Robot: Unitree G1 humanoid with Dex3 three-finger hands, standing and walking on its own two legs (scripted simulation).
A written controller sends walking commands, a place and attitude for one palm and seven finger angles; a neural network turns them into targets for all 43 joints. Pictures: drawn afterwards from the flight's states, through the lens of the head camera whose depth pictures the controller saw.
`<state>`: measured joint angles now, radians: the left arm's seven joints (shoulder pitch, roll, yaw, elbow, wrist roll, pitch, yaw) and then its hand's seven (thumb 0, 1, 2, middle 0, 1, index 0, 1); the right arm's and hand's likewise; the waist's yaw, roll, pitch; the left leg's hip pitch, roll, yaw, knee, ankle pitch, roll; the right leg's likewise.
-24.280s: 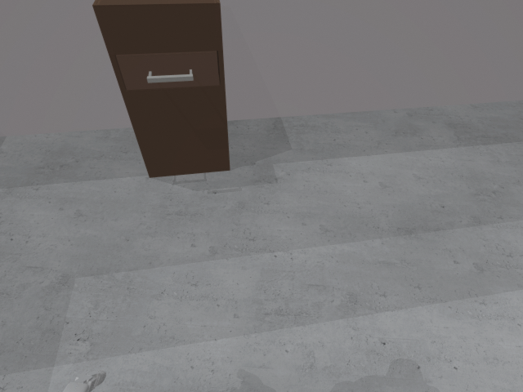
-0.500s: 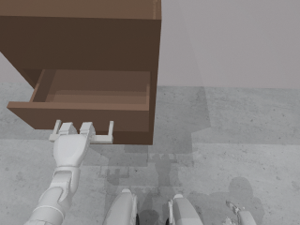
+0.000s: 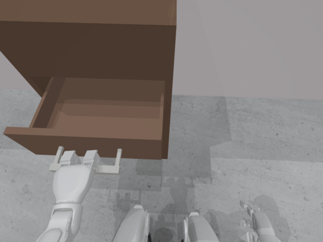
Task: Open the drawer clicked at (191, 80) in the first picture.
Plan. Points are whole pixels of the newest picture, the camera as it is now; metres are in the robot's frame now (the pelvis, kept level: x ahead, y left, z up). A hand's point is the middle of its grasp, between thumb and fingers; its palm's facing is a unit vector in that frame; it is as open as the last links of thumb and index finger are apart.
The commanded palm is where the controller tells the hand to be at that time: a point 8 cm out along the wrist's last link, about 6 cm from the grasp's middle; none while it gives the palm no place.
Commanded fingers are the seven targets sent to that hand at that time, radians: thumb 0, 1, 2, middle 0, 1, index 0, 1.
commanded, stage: pull the drawer open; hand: left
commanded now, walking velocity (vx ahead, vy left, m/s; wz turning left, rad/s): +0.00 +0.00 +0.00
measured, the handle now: (87, 160) +0.32 +0.22 -0.05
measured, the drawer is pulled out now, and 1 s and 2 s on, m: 0.18 0.29 0.30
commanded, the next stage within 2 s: open the thumb to release the handle in 1.22 s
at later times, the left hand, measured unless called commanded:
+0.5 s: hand (77, 209) +0.20 +0.23 -0.07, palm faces -0.08 -0.09 -0.99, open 5.4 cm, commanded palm +0.17 +0.23 -0.02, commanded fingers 0.00 0.90 0.90 -0.40 -1.35 -0.40 -1.35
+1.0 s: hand (72, 231) +0.15 +0.23 -0.07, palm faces -0.13 -0.09 -0.99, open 5.5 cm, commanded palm +0.12 +0.22 -0.02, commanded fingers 0.00 0.90 0.90 -0.40 -1.35 -0.40 -1.35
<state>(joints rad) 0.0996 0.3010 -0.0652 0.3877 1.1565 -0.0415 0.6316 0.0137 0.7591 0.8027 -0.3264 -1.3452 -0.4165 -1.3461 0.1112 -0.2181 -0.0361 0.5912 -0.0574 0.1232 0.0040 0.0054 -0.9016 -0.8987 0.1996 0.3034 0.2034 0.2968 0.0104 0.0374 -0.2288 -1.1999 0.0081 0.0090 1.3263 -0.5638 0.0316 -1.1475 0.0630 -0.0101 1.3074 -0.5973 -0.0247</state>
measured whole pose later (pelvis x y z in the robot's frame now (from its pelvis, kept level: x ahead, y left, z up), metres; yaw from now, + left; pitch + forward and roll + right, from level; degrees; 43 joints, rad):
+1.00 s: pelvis -0.01 -0.02 -0.03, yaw +1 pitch +26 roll +0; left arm 0.50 0.33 0.02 0.10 1.14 -0.23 0.62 0.02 0.74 0.76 -0.34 -1.34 -0.42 -1.35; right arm 0.06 -0.21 -0.02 0.55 -0.09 0.10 0.01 0.01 -0.90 -0.90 0.20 0.30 0.20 0.30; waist 0.07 0.04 -0.24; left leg -1.28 0.00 0.00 1.43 -0.59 0.01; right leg -1.24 0.06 -0.02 1.44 -0.65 -0.05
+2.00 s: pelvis -0.02 -0.01 -0.03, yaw +2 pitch +25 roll -1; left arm 0.47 0.34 0.02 0.10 1.11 -0.21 0.62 0.00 -0.44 0.32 -0.31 -1.20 -0.32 -1.20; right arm 0.07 -0.22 -0.03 0.56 -0.09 0.10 -0.01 0.01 -0.90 -0.90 0.20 0.30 0.20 0.30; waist 0.07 0.05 -0.24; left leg -1.31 -0.01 -0.02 1.46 -0.58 0.01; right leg -1.26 0.05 -0.05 1.45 -0.63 -0.05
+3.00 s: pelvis -0.01 +0.00 +0.01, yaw +1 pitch +20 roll -2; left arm 0.51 0.35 -0.06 0.02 1.09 -0.10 0.58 0.00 -0.48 0.30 -0.32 -1.20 -0.37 -1.21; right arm 0.12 -0.22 -0.01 0.50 -0.07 0.10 0.00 0.01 -0.90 -0.90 0.20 0.30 0.20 0.30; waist 0.05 0.06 -0.22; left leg -1.09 -0.01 -0.01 1.27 -0.54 0.03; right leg -1.02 0.05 -0.03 1.25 -0.58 -0.02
